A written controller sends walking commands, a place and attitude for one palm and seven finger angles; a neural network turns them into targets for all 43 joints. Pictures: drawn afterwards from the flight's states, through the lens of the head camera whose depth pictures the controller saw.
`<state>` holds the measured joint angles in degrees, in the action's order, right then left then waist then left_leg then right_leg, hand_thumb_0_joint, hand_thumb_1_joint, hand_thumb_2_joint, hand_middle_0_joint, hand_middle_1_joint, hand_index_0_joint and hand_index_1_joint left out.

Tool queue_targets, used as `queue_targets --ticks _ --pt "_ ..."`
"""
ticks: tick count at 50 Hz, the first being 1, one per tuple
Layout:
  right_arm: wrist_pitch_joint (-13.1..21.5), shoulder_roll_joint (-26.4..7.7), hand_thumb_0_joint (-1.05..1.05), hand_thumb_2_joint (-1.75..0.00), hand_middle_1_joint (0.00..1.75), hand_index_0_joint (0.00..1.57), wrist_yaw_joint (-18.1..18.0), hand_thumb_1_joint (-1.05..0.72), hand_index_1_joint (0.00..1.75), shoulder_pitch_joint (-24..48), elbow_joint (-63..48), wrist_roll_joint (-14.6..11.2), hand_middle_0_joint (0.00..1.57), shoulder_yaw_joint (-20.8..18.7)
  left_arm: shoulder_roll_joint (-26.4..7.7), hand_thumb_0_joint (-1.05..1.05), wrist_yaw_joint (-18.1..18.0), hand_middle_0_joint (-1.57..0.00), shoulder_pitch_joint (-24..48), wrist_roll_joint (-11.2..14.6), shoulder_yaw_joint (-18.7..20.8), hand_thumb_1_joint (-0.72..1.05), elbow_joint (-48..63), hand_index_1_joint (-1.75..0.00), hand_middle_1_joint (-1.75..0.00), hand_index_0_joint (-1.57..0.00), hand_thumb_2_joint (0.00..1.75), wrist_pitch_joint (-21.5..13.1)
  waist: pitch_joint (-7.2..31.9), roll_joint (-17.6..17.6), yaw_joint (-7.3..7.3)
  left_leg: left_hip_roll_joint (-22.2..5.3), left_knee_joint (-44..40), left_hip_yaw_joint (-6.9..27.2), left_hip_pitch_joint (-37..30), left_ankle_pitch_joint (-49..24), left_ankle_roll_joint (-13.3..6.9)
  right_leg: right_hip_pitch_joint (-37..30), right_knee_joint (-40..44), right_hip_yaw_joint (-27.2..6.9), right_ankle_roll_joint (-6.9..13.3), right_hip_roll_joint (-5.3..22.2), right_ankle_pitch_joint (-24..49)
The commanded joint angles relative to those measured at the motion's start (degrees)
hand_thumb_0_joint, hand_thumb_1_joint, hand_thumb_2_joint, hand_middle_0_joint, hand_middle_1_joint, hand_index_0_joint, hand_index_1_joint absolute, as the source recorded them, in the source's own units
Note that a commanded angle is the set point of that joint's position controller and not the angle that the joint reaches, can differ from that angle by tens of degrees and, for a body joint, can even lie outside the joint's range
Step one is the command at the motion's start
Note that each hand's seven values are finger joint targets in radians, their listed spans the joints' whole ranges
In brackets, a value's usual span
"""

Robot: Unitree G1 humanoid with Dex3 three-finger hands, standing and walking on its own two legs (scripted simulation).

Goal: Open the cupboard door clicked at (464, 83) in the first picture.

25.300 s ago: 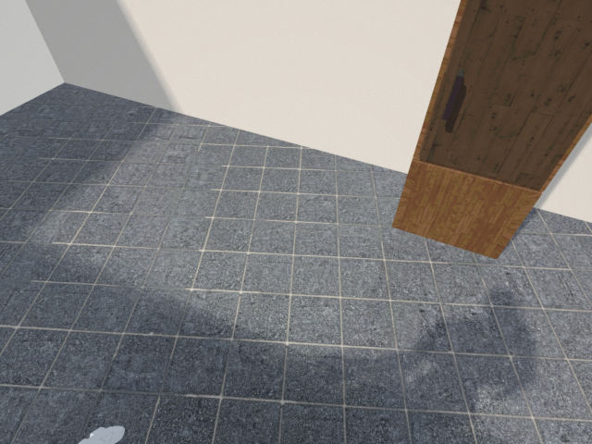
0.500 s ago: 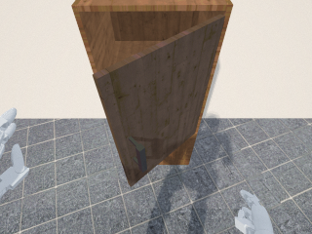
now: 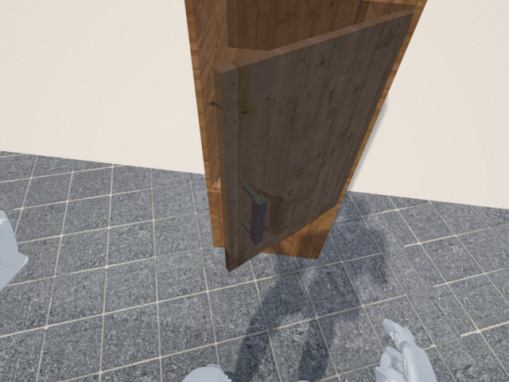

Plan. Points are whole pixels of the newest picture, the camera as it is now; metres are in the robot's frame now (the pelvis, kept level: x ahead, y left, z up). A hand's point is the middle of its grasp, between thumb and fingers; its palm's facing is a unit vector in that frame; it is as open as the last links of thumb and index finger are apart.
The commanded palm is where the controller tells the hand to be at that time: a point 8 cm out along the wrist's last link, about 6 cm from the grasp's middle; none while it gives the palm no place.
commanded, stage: step back with the hand held close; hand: left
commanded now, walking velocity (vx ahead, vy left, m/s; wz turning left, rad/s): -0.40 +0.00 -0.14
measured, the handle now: (251, 214) +0.44 +0.04 -0.05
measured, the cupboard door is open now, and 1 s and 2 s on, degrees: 42 42 42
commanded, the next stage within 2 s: stop stepping back and stand still in 0.42 s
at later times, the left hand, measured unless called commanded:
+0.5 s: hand (5, 342) +0.12 +0.24 +0.17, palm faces +0.35 -0.84 -0.42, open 7.4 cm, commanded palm +0.07 +0.28 +0.19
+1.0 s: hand out of the picture +0.05 +0.26 +0.18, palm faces +0.39 -0.84 -0.38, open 7.4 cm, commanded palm +0.00 +0.29 +0.19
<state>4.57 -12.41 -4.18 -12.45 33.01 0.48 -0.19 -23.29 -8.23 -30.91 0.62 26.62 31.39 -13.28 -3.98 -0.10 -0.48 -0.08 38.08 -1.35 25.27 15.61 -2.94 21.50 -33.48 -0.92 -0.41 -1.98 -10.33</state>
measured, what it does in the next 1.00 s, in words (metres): walks backwards: right foot, then right foot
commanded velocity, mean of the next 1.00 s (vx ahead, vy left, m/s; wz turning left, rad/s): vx -0.10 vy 0.02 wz -0.05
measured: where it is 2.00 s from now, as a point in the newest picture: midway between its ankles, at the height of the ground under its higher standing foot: outside the picture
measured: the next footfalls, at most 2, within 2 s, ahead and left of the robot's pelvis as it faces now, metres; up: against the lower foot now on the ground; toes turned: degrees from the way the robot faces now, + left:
right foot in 0.46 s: -0.25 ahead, -0.11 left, -0.01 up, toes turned -5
right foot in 0.78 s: -0.14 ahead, -0.08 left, +0.00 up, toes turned -12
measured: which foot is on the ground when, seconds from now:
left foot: down 0.00-0.78, up 0.80-1.00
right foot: down 0.00-0.14, up 0.16-0.44, down 0.46-0.60, up 0.62-0.76, down 0.78-1.00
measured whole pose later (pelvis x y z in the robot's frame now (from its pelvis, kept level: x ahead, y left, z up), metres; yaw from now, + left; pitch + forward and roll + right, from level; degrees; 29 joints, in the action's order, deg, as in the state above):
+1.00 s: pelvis -0.17 +0.01 +0.02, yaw -7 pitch +1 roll +1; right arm 7.0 -13.6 -6.6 -20.0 41.4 1.0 -1.2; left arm -20.9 -9.3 -29.0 0.9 22.4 22.8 -10.9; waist 6.1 2.6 -0.8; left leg -2.2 40.4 -2.6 18.7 19.9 -1.0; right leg 15.3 -28.6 5.3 3.1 0.0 -14.5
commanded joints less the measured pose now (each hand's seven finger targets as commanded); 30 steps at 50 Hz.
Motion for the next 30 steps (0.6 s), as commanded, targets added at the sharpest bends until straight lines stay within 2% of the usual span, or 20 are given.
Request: queue_targets --ticks 1,3,5,8,9,10,11,13,15,19,21,22,23,24,25,26,27,28,29,30 --pt "3.04 -6.89 0.00 -0.90 0.30 0.20 0.12 -0.90 0.30 4.24 -6.69 -0.09 0.20 -3.24 -9.91 0.00 -1.54 -0.20 3.45 1.45 4.22 0.90 10.44 -0.30 -0.30 -0.20 0.90 -3.35 7.14 7.24 1.77 0.75 2.26 1.48 -7.54 8.07 2.47 6.73 17.76 -15.77 5.70 11.68 -10.37" --pt "2.48 -6.83 0.00 -0.90 0.30 0.20 -0.01 -0.90 0.30 4.81 -5.89 -0.25 0.20 -3.18 -10.55 0.00 -2.04 -0.20 4.92 1.47 3.89 0.90 9.42 -0.30 -0.30 -0.20 0.90 -3.00 7.18 7.11 2.14 0.56 -0.28 1.33 -11.37 5.95 2.41 9.82 17.67 -11.67 4.14 10.19 -11.38" --pt "2.48 -7.99 0.00 -0.90 0.30 0.20 -0.73 -0.90 0.30 6.69 -6.26 -0.41 0.20 -3.31 -11.90 0.00 -2.17 -0.20 5.85 1.45 4.98 0.90 9.99 -0.30 -0.30 -0.20 0.90 -3.05 5.37 -0.20 1.86 -2.47 -10.62 5.71 -6.40 10.18 0.93 7.09 12.70 -7.15 1.44 5.08 -13.34" --pt "3.66 -8.69 0.00 -0.90 0.30 0.20 -1.32 -0.90 0.30 8.76 -8.16 0.00 0.20 -3.39 -11.30 0.00 -1.83 -0.20 5.47 0.04 7.65 0.90 12.67 -0.30 -0.30 -0.20 0.90 -3.79 9.33 -19.17 -0.01 -19.49 -35.23 24.14 21.77 33.43 -6.81 -20.31 -25.43 0.40 -1.89 -5.98 -9.01" --pt "4.19 -7.12 0.00 -0.90 0.30 0.20 -1.15 -0.90 0.30 7.79 -7.66 0.61 0.20 -3.79 -12.75 0.00 -1.79 -0.20 6.32 -0.02 8.79 0.90 14.27 -0.30 -0.30 -0.20 0.90 -3.87 10.34 -15.64 0.41 -21.10 -35.15 24.23 18.75 26.81 -7.95 -16.98 -34.60 -1.36 -1.47 -5.40 -12.47" --pt "4.69 -6.44 0.00 -0.90 0.30 0.20 -0.86 -0.90 0.30 7.64 -7.13 0.66 0.20 -4.12 -15.12 0.00 -1.93 -0.20 6.48 0.42 10.43 0.90 15.58 -0.30 -0.30 -0.20 0.90 -4.35 12.00 -12.30 0.26 -20.82 -32.25 23.17 11.86 19.82 -7.55 -11.42 -36.72 -2.88 -1.03 -4.68 -14.82" --pt "5.13 -6.75 0.00 -0.90 0.30 0.20 -0.12 -0.90 0.30 8.56 -6.80 0.61 0.20 -4.51 -13.13 0.00 -1.75 -0.20 4.61 0.79 9.14 0.90 14.27 -0.30 -0.30 -0.20 0.90 -3.93 12.70 -8.79 -0.29 -20.02 -28.59 19.43 7.73 16.40 -7.36 -9.15 -37.05 -2.97 -0.74 -4.34 -16.04" --pt "5.33 -6.92 0.00 -0.90 0.30 0.20 1.13 -0.90 0.30 9.33 -6.17 0.03 0.20 -5.02 -11.41 0.00 -1.91 -0.20 -0.62 2.18 8.05 0.90 12.01 -0.30 -0.30 -0.20 0.90 -2.37 13.51 -10.41 -1.08 -16.86 -27.78 10.85 3.66 15.19 -4.39 -8.45 -34.09 1.09 -0.14 -4.30 -18.26" --pt "5.74 -6.18 0.00 -0.90 0.30 0.20 1.22 -0.90 0.30 9.41 -5.72 0.34 0.20 -4.16 -10.17 0.00 -1.99 -0.20 -0.52 3.11 6.49 0.90 12.80 -0.30 -0.30 -0.20 0.90 -1.98 12.50 -13.94 -0.65 -15.33 -29.41 9.39 0.23 13.54 -2.65 -8.95 -22.60 2.80 0.57 -3.14 -20.11" --pt "6.26 -6.32 0.00 -0.90 0.30 0.20 1.41 -0.90 0.30 6.05 -2.53 1.05 0.20 -3.42 -9.70 0.00 -1.17 -0.20 4.84 4.28 3.66 0.90 13.19 -0.30 -0.30 -0.20 0.90 -3.39 15.68 -13.95 0.28 -14.71 -29.09 6.41 -14.90 5.03 3.05 -7.95 4.47 4.18 2.56 -2.46 -23.47" --pt "5.52 -5.43 0.00 -0.90 0.30 0.20 1.64 -0.90 0.30 5.60 -1.72 1.18 0.20 -3.25 -11.12 0.00 -0.92 -0.20 7.37 3.83 3.47 0.90 13.68 -0.30 -0.30 -0.20 0.90 -4.99 15.98 -6.41 0.37 -11.40 -17.00 2.62 -21.45 -7.15 5.75 -4.03 20.69 -4.07 5.63 3.95 -14.92" --pt "4.77 -5.01 0.00 -0.90 0.30 0.20 1.39 -0.90 0.30 5.71 -1.06 0.66 0.20 -3.10 -14.02 0.00 -1.09 -0.20 9.37 3.37 4.97 0.90 13.48 -0.30 -0.30 -0.20 0.90 -5.65 15.30 2.95 0.59 -8.27 -3.85 0.96 -22.85 -8.64 5.60 2.92 23.06 -14.94 8.08 11.78 -6.74" --pt "4.58 -4.61 0.00 -0.90 0.30 0.20 0.76 -0.90 0.30 8.17 -1.68 0.30 0.20 -2.46 -16.49 0.00 -1.61 -0.20 11.07 3.17 6.16 0.90 13.78 -0.30 -0.30 -0.20 0.90 -6.00 13.37 7.40 0.04 -5.26 4.50 0.76 -17.85 -2.29 5.17 3.84 22.89 -18.78 7.91 18.81 8.51" --pt "5.26 -4.33 0.00 -0.90 0.30 0.20 0.47 -0.90 0.30 10.60 -3.32 0.65 0.20 -1.28 -19.06 0.00 -1.92 -0.20 11.50 2.50 8.62 0.90 13.81 -0.30 -0.30 -0.20 0.90 -6.64 12.42 8.04 -1.42 -2.98 7.35 -0.45 -11.05 2.88 4.83 -2.77 18.81 -13.23 6.65 18.68 26.68" --pt "6.28 -4.26 0.00 -0.90 0.30 0.20 0.29 -0.90 0.30 11.38 -3.86 1.35 0.20 -0.75 -21.04 0.00 -1.70 -0.20 10.85 1.54 10.55 0.90 12.89 -0.30 -0.30 -0.20 0.90 -6.54 15.26 7.02 -1.44 -1.07 4.30 -2.45 -9.55 0.82 5.07 -8.22 13.88 -13.02 7.15 17.25 40.54" --pt "5.53 -4.78 0.00 -0.90 0.30 0.20 -0.61 -0.90 0.30 10.57 -4.01 -0.30 0.20 -2.11 -15.53 0.00 -0.87 -0.20 10.69 2.58 6.20 0.90 11.80 -0.30 -0.30 -0.20 0.90 -4.85 16.11 15.68 0.23 1.17 0.98 -2.52 -8.17 -6.17 4.60 -14.45 6.91 -3.75 2.34 11.72 52.38" --pt "4.93 -5.41 0.00 -0.90 0.30 0.20 -1.44 -0.90 0.30 9.37 -5.70 -1.03 0.20 -2.45 -16.05 0.00 -0.26 -0.20 7.08 3.11 7.79 0.90 11.02 -0.30 -0.30 -0.20 0.90 -2.73 18.14 13.60 1.44 2.23 -2.94 -5.19 -16.75 -18.19 3.29 -11.91 1.51 1.43 -0.37 8.17 54.01" --pt "4.49 -5.50 0.00 -0.90 0.30 0.20 -1.77 -0.90 0.30 9.07 -5.87 -1.13 0.20 -2.14 -15.15 0.00 0.11 -0.20 4.82 3.62 7.71 0.90 11.11 -0.30 -0.30 -0.20 0.90 -1.15 20.30 5.66 2.37 0.56 -5.62 -3.43 -26.83 -36.18 1.36 -6.96 -4.00 4.45 -2.60 4.32 45.66" --pt "4.73 -6.09 0.00 -0.90 0.30 0.20 -1.36 -0.90 0.30 9.00 -5.70 -1.00 0.20 -2.02 -15.31 0.00 0.27 -0.20 3.64 3.71 8.51 0.90 12.48 -0.30 -0.30 -0.20 0.90 -0.85 21.84 -6.97 1.31 -4.82 -8.40 4.17 -32.53 -46.85 -1.93 -2.58 -9.40 4.56 -3.32 -0.31 21.48" --pt "5.57 -6.73 0.00 -0.90 0.30 0.20 -0.50 -0.90 0.30 8.60 -5.41 -0.92 0.20 -2.10 -14.37 0.00 0.74 -0.20 1.54 3.95 7.91 0.90 11.22 -0.30 -0.30 -0.20 0.90 -0.73 18.95 -17.84 1.08 -11.27 -16.90 12.66 -28.38 -39.64 -4.61 -0.59 -17.10 2.44 -1.66 -2.41 -16.73"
